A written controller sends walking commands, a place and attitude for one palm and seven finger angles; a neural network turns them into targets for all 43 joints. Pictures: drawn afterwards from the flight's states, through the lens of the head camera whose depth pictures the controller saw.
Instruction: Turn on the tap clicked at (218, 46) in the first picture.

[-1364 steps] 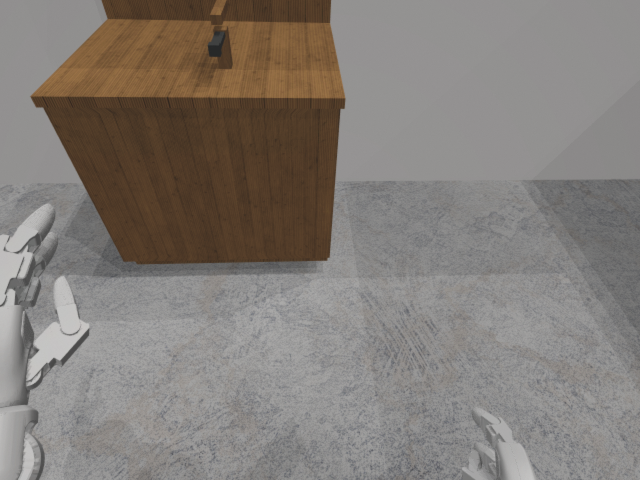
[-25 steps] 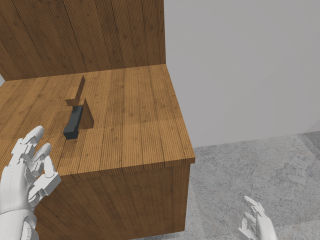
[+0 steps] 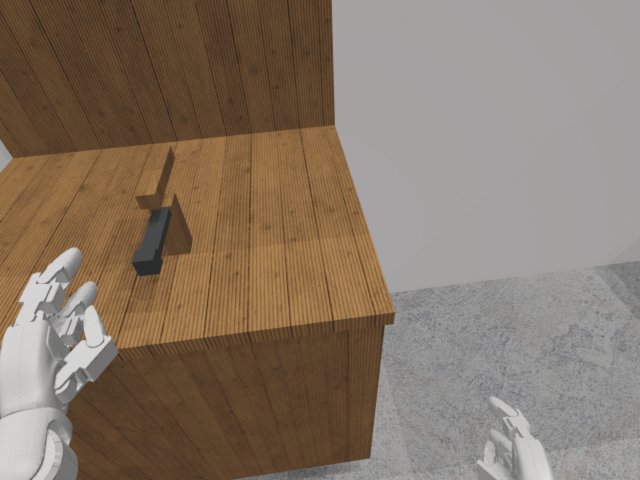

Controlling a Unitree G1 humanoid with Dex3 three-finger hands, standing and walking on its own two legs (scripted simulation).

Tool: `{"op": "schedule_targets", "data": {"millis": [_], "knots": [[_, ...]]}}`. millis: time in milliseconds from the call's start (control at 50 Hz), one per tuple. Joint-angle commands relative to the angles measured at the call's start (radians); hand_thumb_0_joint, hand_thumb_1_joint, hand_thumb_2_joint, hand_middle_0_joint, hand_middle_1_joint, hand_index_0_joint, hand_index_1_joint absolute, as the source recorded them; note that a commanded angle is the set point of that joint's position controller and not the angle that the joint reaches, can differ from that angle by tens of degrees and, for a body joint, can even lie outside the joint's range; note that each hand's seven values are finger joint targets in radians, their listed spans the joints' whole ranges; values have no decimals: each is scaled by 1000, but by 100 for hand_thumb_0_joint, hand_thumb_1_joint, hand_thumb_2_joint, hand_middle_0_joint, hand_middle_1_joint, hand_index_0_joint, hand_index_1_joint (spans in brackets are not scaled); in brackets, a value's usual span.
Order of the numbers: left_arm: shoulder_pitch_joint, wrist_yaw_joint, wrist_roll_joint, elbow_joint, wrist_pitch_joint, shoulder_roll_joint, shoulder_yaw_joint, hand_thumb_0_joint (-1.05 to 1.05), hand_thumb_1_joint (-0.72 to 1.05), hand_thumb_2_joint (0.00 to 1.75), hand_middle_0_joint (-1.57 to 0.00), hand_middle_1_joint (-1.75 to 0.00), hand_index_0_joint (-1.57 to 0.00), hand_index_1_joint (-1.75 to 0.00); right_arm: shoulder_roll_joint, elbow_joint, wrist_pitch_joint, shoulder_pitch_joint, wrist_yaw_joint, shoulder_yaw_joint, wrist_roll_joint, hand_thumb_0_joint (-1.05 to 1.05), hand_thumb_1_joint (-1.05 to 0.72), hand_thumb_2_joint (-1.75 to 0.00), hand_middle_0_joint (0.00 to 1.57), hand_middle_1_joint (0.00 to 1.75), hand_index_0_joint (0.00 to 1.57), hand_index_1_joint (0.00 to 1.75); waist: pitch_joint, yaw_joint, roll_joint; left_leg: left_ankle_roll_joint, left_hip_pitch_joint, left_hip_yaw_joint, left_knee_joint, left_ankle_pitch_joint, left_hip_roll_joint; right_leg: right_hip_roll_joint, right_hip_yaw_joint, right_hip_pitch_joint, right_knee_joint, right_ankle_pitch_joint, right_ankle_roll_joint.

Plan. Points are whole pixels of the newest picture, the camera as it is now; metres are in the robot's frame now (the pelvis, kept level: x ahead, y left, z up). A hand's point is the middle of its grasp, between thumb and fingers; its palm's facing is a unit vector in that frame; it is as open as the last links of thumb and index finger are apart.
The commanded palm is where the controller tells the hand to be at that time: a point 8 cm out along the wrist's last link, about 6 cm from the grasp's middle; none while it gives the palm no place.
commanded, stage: reach beside the lever's end, fingers flat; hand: left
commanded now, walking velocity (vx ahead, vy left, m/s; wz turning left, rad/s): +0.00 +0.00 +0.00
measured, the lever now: (147, 262) +0.35 +0.29 +0.10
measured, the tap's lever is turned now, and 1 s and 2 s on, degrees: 0 0 0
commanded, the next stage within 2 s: push the lever round in 2.00 s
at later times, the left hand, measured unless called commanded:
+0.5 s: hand (102, 320) +0.23 +0.27 +0.14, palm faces +0.47 -0.88 -0.11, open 7.5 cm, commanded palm +0.19 +0.32 +0.14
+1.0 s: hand (104, 300) +0.27 +0.30 +0.12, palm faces +0.47 -0.87 -0.10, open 7.7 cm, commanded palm +0.23 +0.34 +0.12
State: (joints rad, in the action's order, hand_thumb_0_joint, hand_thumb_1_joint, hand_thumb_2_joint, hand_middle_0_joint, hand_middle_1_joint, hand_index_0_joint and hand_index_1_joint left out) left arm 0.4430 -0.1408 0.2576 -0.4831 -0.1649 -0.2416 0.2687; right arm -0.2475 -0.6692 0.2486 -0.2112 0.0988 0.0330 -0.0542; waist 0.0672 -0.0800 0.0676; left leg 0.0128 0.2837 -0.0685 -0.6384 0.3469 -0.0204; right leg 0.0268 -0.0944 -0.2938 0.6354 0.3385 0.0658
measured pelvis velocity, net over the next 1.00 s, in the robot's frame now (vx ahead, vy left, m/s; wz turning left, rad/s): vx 0.00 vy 0.02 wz -0.02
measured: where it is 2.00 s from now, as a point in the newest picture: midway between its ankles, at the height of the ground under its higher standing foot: outside the picture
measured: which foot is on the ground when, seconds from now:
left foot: down 0.00-1.00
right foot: down 0.00-1.00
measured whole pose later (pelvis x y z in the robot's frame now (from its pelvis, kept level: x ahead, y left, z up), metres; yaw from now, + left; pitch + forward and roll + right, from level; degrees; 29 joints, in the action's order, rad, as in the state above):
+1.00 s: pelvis +0.00 +0.02 +0.00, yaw -1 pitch +1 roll +0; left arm 0.13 -0.10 0.23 -0.05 -0.05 -0.28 0.36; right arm -0.25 -0.70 0.20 -0.20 0.11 0.02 -0.05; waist 0.04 -0.05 0.04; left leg -0.02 0.31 -0.04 -0.61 0.33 -0.03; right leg 0.01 -0.06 -0.32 0.59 0.30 0.04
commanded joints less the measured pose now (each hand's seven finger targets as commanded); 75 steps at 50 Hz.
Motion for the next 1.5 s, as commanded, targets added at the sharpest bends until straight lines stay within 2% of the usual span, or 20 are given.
{"op": "schedule_targets", "data": {"millis": [0, 60, 100, 120, 240, 300, 380, 440, 500, 600, 680, 700, 740, 1000, 1080, 1200, 1280, 1300, 1340, 1480], "knots": [[-141, -5, -18, -184, 77, -177, 99, 0, 90, 90, -20, -30, -20, -30, -104, 156, 62, 147, 7, -37, -3, 0, -90, -90, 20, 30, 20, 30, 25, -1, -47, -44, 21, 13, 93, -153, -5, -44, 71, 16, -157, -111, -56], [-173, -8, -15, -152, 66, -166, 94, 0, 90, 90, -20, -30, -20, -30, -103, 160, 49, 151, 9, -36, -1, 0, -90, -90, 20, 30, 20, 30, 37, 4, -61, -44, 33, 17, 94, -155, -9, -49, 78, 28, -158, -114, -58], [-179, -23, -24, -131, 62, -218, 153, 0, 90, 90, -20, -30, -20, -30, -102, 148, 38, 153, 10, -39, -3, 0, -90, -90, 20, 30, 20, 30, 40, -5, -39, -40, 31, 17, 101, -159, -7, -45, 77, 37, -163, -108, -54], [-212, -17, -21, -149, 66, -160, 91, 0, 90, 90, -20, -30, -20, -30, -97, 160, 36, 160, 9, -34, -2, 0, -90, -90, 20, 30, 20, 30, 48, 8, -21, -40, 19, 19, 103, -163, -10, -49, 75, 33, -158, -114, -53], [-266, -4, -5, -45, 71, -212, 152, 0, 90, 90, -19, -28, -19, -28, -106, 145, 24, 157, 16, -39, -5, 0, -90, -90, 20, 30, 20, 30, 45, 12, -66, -42, 37, 20, 106, -156, -6, -43, 85, 41, -169, -110, -57], [-275, 2, -13, -45, 82, -225, 162, 0, 90, 90, -19, -28, -19, -28, -106, 140, 27, 153, 15, -40, -3, 0, -90, -90, 20, 30, 20, 30, 62, 4, 7, -38, 14, 21, 111, -175, -9, -41, 78, 46, -162, -132, -49], [-328, 16, -4, 1, 100, -217, 148, 0, 90, 90, -19, -27, -19, -27, -113, 137, 28, 147, 19, -43, -3, 0, -90, -90, 20, 30, 20, 30, 61, 21, -61, -40, 24, 18, 113, -169, -7, -39, 75, 40, -161, -130, -53], [-382, 10, -13, 36, 108, -219, 146, 0, 90, 90, -19, -26, -19, -26, -114, 134, 27, 153, 22, -42, -4, 0, -90, -90, 20, 30, 20, 30, 51, 26, -43, -39, 20, 14, 123, -142, -8, -36, 71, 20, -167, -89, -51], [-394, 10, -17, 86, 110, -270, 196, 0, 90, 90, -18, -25, -18, -25, -116, 122, 19, 152, 23, -45, -2, 0, -90, -90, 20, 30, 20, 30, 70, 14, -20, -37, 23, 18, 122, -162, -9, -37, 76, 43, -167, -113, -47], [-380, 27, -18, 108, 130, -271, 205, 0, 90, 90, -18, -24, -18, -24, -115, 127, 11, 140, 18, -49, 0, 0, -90, -90, 20, 30, 20, 30, 109, 8, 11, -26, -2, 24, 119, -248, -6, -32, 66, 67, -142, -216, -41], [-414, 39, -7, 153, 149, -248, 189, 0, 90, 90, -18, -23, -18, -23, -123, 126, 12, 124, 17, -55, 2, 0, -90, -90, 20, 30, 20, 30, 114, 24, -57, -25, 0, 23, 115, -268, -3, -28, 59, 62, -133, -248, -44], [-402, 37, -12, 159, 151, -272, 219, 0, 90, 90, -18, -22, -18, -22, -121, 120, 9, 130, 17, -56, 0, 0, -90, -90, 20, 30, 20, 30, 113, 13, -16, -23, -5, 25, 117, -270, -3, -28, 60, 62, -135, -246, -41], [-452, 43, -16, 155, 160, -232, 168, 0, 90, 90, -17, -22, -17, -22, -122, 129, 10, 124, 16, -53, 1, 0, -90, -90, 20, 30, 20, 30, 115, 30, -36, -19, -8, 21, 120, -273, -2, -28, 54, 52, -128, -243, -41], [-535, 32, -43, 250, 205, -284, 197, 0, 90, 90, -16, -19, -16, -19, -127, 106, 2, 121, 19, -58, 5, 0, -90, -90, 20, 30, 20, 30, 117, 29, -4, -4, -12, 11, 125, -271, 3, -22, 51, 36, -124, -215, -32], [-566, 37, -39, 290, 201, -251, 162, 0, 90, 90, -16, -18, -16, -18, -132, 113, -3, 119, 18, -57, 6, 0, -90, -90, 20, 30, 20, 30, 136, 36, -31, -11, -1, 16, 123, -256, -1, -23, 53, 38, -124, -214, -36], [-601, 29, -48, 356, 215, -319, 229, 0, 90, 90, -15, -16, -15, -16, -131, 103, -22, 117, 18, -59, 6, 0, -90, -90, 20, 30, 20, 30, 128, 27, -17, -17, 15, 23, 122, -244, -1, -23, 62, 47, -128, -218, -36], [-659, 44, -44, 400, 231, -321, 221, 0, 90, 90, -15, -15, -15, -15, -135, 106, -28, 109, 19, -61, 5, 0, -90, -90, 20, 30, 20, 30, 147, 44, -24, -31, 31, 34, 107, -227, -5, -25, 73, 43, -127, -221, -42], [-665, 41, -50, 429, 236, -365, 263, 0, 90, 90, -15, -15, -15, -15, -134, 94, -33, 104, 22, -60, 3, 0, -90, -90, 20, 30, 20, 30, 122, 41, -18, -31, 45, 30, 112, -210, -4, -24, 73, 43, -132, -202, -39], [-745, 56, -48, 458, 248, -346, 222, 0, 90, 90, -15, -15, -15, -15, -140, 92, -33, 101, 24, -58, 0, 0, -90, -90, 20, 30, 20, 30, 119, 66, -22, -39, 50, 30, 106, -177, -6, -24, 78, 17, -135, -175, -42], [-825, 91, -50, 567, 295, -376, 221, 0, 90, 90, -15, -15, -15, -15, -151, 84, -35, 68, 23, -66, 1, 0, -90, -90, 20, 30, 20, 30, 171, 73, -3, -46, 59, 30, 85, -174, -10, -23, 85, 21, -122, -187, -41]]}}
